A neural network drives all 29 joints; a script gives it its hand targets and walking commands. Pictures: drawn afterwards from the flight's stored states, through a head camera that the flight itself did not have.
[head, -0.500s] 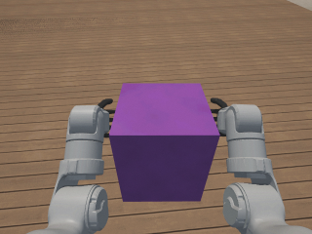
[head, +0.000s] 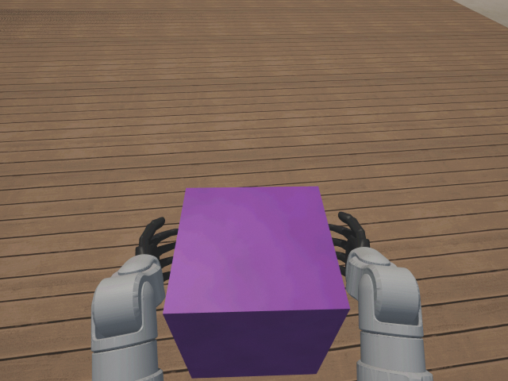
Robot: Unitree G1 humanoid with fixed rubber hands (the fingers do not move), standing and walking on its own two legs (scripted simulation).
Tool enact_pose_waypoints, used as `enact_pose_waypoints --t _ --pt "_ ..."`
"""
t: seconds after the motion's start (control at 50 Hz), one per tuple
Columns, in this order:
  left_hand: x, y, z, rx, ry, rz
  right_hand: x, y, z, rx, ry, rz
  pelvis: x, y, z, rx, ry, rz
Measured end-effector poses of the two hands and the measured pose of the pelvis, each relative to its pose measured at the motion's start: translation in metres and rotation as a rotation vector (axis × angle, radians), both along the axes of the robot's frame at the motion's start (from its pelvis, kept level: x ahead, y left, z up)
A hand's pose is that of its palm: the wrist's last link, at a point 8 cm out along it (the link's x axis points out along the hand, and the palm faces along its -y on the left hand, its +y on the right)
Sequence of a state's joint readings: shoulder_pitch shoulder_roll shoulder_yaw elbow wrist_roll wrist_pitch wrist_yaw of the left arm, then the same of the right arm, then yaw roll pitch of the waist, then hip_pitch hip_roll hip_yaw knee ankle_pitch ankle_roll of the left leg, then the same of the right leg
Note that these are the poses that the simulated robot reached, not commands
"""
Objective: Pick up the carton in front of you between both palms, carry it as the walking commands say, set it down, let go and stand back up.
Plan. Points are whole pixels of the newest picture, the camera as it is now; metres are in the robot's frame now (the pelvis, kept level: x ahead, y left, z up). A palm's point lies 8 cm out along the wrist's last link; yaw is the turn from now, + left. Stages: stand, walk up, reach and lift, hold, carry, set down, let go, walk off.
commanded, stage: carry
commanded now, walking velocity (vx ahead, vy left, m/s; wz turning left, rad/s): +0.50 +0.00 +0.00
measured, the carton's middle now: (253, 284) +0.29 +0.01 +0.00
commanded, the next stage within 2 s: none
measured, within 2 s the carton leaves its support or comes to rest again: neither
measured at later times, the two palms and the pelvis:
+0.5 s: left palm (204, 141) +0.58 +0.12 +0.08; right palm (342, 143) +0.59 -0.18 +0.07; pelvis +0.32 -0.04 -0.01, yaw +3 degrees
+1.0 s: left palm (203, 81) +0.83 +0.15 +0.09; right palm (316, 80) +0.83 -0.15 +0.10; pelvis +0.56 -0.01 +0.00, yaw +0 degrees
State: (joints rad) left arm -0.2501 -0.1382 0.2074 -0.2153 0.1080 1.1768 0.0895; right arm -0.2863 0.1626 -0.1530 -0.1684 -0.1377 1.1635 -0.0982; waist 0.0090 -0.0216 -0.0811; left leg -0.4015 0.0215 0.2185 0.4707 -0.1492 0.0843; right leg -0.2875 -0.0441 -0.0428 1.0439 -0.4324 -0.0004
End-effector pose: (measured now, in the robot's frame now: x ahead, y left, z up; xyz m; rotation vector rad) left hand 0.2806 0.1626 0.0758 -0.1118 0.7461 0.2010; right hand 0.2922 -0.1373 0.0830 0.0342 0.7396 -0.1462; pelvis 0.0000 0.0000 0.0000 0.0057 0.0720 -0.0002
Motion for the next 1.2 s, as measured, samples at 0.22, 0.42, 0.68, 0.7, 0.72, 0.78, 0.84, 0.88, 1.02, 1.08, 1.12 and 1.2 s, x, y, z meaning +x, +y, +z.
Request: enact_pose_waypoints --t 0.22,0.42,0.68,0.7,0.72,0.78,0.84,0.88,1.02,1.08,1.12,1.2 --pt "0.108 -0.005 0.031 0.026 -0.06 -0.061 0.097 -0.005 0.032 -0.028 -0.058 -0.011 0.127 0.005 0.019 -0.033 -0.009 0.012" --pt "0.253 -0.036 0.018 0.064 -0.089 -0.04 0.248 -0.036 0.007 0.016 -0.09 0.007 0.278 -0.028 -0.016 -0.01 -0.033 0.038" --pt "0.377 -0.044 0.011 0.083 0.029 0.015 0.393 -0.042 -0.004 0.026 0.025 0.079 0.412 -0.05 0.016 0.021 -0.011 0.057" --pt "0.389 -0.044 0.014 0.084 0.018 0.011 0.403 -0.042 -0.001 0.026 0.014 0.075 0.423 -0.049 0.017 0.022 -0.011 0.054" --pt "0.4 -0.043 0.017 0.085 0.005 0.006 0.413 -0.042 0.002 0.026 0.002 0.07 0.434 -0.047 0.017 0.022 -0.013 0.053" --pt "0.437 -0.04 0.026 0.082 -0.042 -0.014 0.443 -0.039 0.012 0.022 -0.045 0.048 0.467 -0.039 0.015 0.014 -0.02 0.049" --pt "0.474 -0.033 0.03 0.071 -0.088 -0.031 0.475 -0.033 0.02 0.013 -0.09 0.027 0.502 -0.028 0.008 -0.002 -0.031 0.041" --pt "0.5 -0.026 0.028 0.058 -0.112 -0.04 0.497 -0.026 0.021 0.004 -0.113 0.016 0.525 -0.02 -0.001 -0.014 -0.037 0.033" --pt "0.55 -0.018 0.009 0.013 -0.023 -0.036 0.545 -0.017 0.011 -0.024 -0.023 0.01 0.567 -0.012 0.001 0.012 -0.016 0.007" --pt "0.564 -0.021 0.011 0.024 -0.026 -0.048 0.557 -0.02 0.01 -0.015 -0.026 0.0 0.58 -0.011 0.002 0.012 -0.009 0.002" --pt "0.573 -0.023 0.013 0.031 -0.04 -0.055 0.563 -0.022 0.01 -0.008 -0.04 -0.008 0.586 -0.012 0.001 0.013 -0.004 -0.001" --pt "0.584 -0.029 0.014 0.042 -0.05 -0.068 0.57 -0.028 0.008 0.003 -0.049 -0.02 0.595 -0.014 -0.002 0.011 0.004 -0.004"
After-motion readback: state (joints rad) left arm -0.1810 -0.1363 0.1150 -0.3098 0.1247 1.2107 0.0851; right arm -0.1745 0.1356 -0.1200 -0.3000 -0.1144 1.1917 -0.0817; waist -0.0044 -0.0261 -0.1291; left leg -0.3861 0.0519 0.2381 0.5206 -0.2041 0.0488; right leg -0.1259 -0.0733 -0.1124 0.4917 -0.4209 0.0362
